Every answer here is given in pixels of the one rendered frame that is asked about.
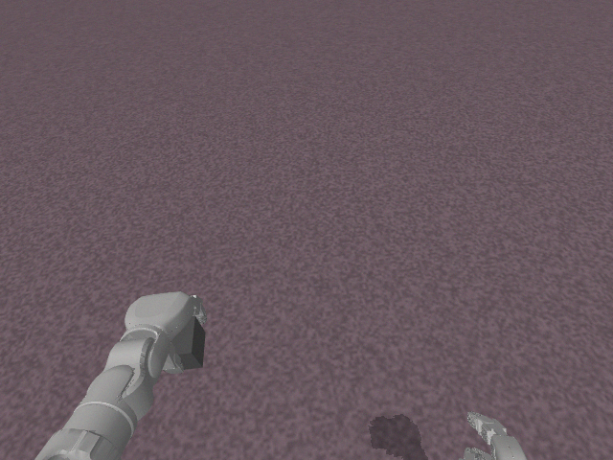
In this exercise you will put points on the cube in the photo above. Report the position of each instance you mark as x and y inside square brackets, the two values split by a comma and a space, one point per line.
[189, 345]

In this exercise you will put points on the left robot hand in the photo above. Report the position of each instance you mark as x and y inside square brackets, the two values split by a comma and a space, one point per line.
[170, 312]

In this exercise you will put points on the left robot arm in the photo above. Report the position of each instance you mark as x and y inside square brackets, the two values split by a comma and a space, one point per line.
[120, 396]

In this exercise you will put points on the right robot hand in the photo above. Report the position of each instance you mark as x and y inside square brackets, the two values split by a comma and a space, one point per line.
[502, 446]

